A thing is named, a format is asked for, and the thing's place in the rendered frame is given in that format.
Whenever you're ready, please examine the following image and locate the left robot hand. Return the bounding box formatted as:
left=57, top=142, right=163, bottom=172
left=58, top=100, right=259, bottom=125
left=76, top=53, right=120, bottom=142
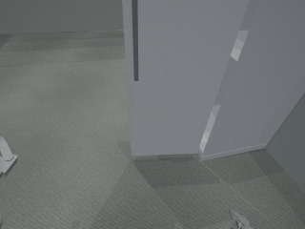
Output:
left=0, top=135, right=18, bottom=178

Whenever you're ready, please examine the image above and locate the fridge door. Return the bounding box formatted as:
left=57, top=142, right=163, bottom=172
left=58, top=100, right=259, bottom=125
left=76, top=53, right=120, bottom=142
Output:
left=122, top=0, right=250, bottom=156

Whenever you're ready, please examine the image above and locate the right robot hand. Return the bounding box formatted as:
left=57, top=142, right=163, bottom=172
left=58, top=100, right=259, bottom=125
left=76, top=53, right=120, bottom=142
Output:
left=229, top=210, right=253, bottom=229

